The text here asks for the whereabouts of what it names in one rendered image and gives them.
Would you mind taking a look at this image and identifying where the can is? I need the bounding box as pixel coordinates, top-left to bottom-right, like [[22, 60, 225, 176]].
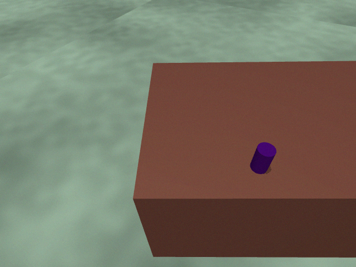
[[250, 142, 276, 174]]

